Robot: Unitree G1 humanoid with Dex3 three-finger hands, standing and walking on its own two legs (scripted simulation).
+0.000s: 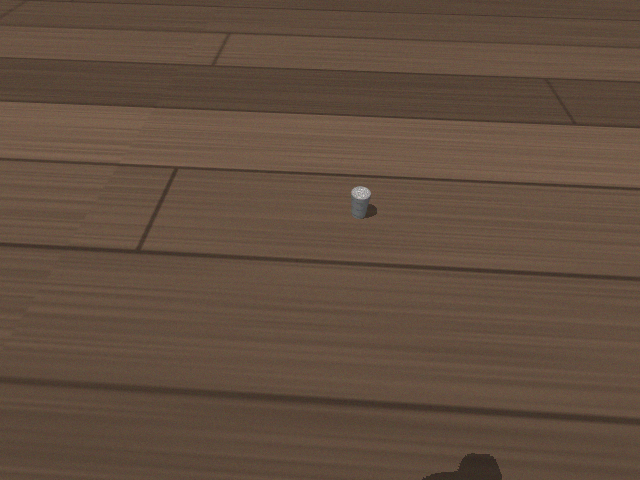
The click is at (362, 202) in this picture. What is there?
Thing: tapered cup
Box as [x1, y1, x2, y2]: [351, 186, 370, 218]
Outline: 358,186 353,188 351,191 351,211 354,217 361,218 364,216 366,212 370,192 367,188
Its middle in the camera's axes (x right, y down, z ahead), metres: +0.17 -0.16 +1.71
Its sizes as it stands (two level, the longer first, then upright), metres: 0.084 0.084 0.128
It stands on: the floor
